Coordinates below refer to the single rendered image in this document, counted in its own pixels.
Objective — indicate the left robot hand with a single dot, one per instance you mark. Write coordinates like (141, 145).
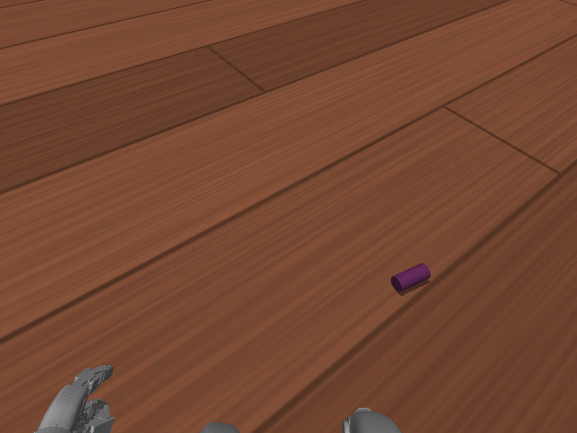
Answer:
(71, 410)

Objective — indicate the can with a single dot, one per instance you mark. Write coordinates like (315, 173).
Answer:
(410, 277)

